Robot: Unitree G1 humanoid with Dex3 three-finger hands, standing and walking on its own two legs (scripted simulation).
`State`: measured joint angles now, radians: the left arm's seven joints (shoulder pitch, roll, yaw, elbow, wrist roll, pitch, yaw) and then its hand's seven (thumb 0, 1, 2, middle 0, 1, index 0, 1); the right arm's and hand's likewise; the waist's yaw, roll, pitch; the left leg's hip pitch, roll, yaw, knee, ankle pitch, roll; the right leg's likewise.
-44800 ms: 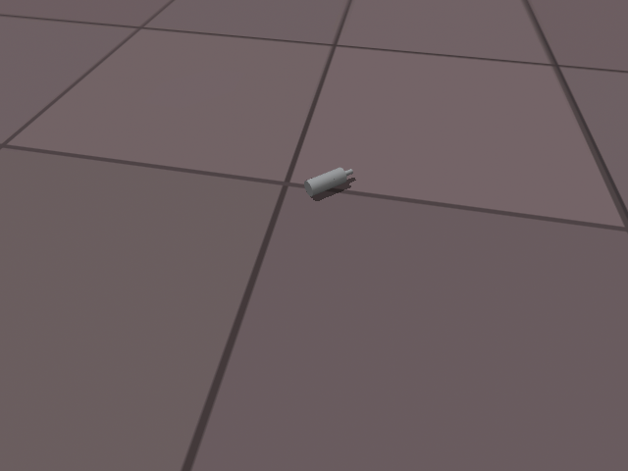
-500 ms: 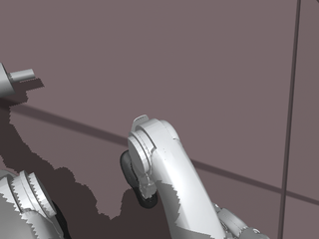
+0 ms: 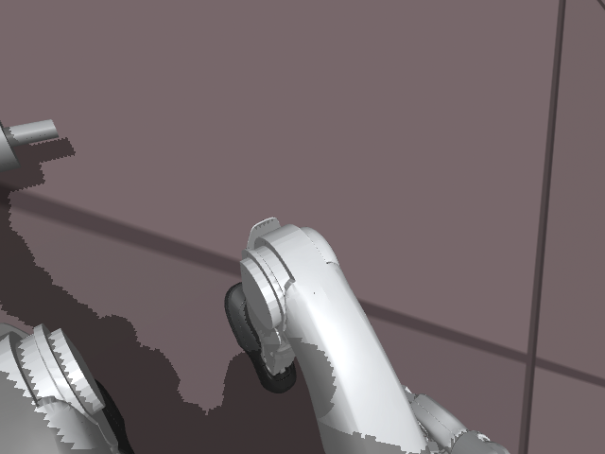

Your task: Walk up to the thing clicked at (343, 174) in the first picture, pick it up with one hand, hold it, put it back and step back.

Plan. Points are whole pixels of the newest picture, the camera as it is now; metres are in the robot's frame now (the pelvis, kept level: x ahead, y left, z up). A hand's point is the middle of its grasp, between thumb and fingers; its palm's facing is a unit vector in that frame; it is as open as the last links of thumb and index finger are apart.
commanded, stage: open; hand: left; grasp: from above
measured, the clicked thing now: out of the picture +0.51 +0.23 -0.27
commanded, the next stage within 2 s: withdraw in 0.16 s
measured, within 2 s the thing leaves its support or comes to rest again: neither
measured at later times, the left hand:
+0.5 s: hand out of the picture +0.51 +0.26 -0.23, palm faces -0.35 -0.12 -0.93, open 13.8 cm
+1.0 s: hand out of the picture +0.47 +0.26 -0.05, palm faces -0.47 -0.11 -0.87, open 14.0 cm
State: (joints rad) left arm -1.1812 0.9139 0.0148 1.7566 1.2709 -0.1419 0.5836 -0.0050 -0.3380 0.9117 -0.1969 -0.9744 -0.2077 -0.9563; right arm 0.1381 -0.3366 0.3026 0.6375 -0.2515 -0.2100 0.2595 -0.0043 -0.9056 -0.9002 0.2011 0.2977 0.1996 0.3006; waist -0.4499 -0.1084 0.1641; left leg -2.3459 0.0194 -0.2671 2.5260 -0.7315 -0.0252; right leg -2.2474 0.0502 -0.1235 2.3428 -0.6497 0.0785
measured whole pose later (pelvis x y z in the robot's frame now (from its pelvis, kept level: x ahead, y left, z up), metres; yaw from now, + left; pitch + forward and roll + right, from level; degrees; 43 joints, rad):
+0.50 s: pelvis +0.00 +0.00 +0.00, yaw +0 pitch +31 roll -14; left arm -1.18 0.88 0.04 1.66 1.27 -0.10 0.60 -0.01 -0.48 0.99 -0.09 -1.04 -0.10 -1.03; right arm 0.17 -0.32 0.28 0.65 -0.25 -0.20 0.27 0.00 -0.91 -0.90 0.20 0.30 0.20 0.30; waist -0.43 -0.10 0.14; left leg -2.35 0.02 -0.26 2.50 -0.73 -0.03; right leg -2.25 0.04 -0.12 2.33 -0.65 0.07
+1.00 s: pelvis -0.01 -0.01 +0.06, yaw +8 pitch +33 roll -6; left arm -1.12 0.59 -0.12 1.34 1.11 -0.01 0.11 -0.01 -0.49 1.00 -0.11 -0.97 -0.10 -0.98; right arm 0.18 -0.31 0.09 0.64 -0.11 0.05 0.13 0.00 -0.90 -0.90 0.20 0.30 0.20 0.30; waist -0.27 0.03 -0.08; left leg -2.21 0.01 -0.14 2.27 -0.65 -0.03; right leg -2.16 0.00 -0.04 2.20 -0.63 0.04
